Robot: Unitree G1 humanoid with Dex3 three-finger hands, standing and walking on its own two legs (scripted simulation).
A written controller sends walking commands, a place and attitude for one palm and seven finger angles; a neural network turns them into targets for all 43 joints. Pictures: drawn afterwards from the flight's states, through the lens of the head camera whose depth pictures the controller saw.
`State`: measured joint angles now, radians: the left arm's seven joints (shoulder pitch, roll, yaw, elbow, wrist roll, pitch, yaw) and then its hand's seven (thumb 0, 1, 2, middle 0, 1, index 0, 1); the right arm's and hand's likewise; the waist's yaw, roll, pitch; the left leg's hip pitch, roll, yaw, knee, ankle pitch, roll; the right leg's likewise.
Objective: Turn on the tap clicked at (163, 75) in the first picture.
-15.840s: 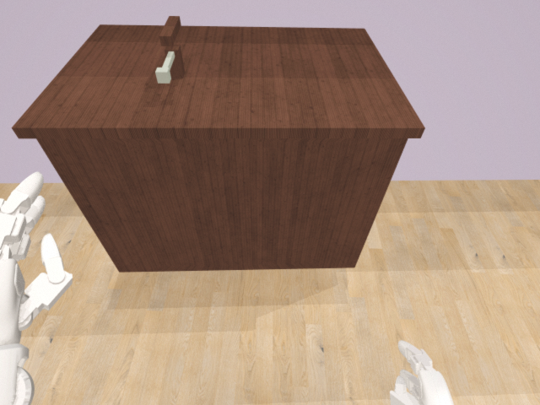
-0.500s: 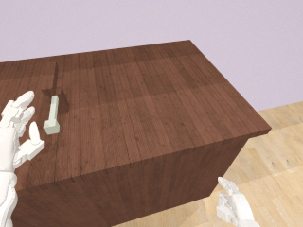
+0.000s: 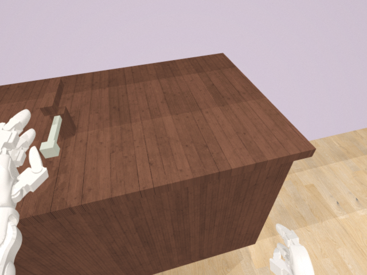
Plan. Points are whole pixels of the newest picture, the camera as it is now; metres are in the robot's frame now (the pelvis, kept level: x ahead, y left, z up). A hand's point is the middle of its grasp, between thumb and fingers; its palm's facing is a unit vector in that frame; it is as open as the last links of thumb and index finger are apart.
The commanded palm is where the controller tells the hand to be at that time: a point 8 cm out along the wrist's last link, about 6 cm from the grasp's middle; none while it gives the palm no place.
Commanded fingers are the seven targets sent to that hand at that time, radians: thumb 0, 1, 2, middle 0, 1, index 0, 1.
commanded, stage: turn the palm inward beside the body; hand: left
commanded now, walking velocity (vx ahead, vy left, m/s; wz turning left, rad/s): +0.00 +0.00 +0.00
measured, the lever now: (50, 149) +0.32 +0.35 +0.13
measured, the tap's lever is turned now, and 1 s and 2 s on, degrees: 0 0 0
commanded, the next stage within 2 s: reach beside the lever's end, fingers flat in 1.46 s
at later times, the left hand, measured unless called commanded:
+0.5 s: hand (44, 175) +0.22 +0.27 +0.18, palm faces +0.48 -0.86 -0.20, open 7.4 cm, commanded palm +0.17 +0.30 +0.19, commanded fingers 0.00 0.90 0.90 -0.20 -0.30 -0.20 -0.30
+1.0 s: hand (47, 188) +0.20 +0.25 +0.17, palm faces +0.50 -0.85 -0.12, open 7.4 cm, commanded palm +0.14 +0.29 +0.18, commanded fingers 0.00 0.90 0.90 -0.20 -0.30 -0.20 -0.30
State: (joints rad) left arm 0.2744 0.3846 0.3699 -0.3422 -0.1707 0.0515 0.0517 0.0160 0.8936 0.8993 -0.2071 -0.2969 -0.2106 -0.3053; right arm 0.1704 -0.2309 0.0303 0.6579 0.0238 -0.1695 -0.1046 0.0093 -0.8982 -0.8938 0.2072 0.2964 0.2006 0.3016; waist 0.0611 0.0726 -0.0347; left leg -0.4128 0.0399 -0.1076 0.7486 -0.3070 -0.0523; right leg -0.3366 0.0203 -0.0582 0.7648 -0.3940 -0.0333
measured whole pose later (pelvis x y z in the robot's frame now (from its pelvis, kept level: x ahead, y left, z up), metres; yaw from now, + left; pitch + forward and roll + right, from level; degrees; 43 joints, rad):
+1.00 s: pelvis +0.02 +0.02 +0.01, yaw +1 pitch -2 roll -1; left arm 0.48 0.23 0.24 -0.59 -0.21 0.19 0.20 0.02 0.90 0.90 -0.20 -0.30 -0.21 -0.30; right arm 0.18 -0.23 0.07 0.64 0.03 -0.22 -0.13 0.01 -0.90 -0.89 0.21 0.30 0.20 0.30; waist 0.09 0.06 -0.06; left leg -0.37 0.01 -0.10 0.70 -0.30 -0.05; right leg -0.28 -0.01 -0.06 0.70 -0.39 -0.01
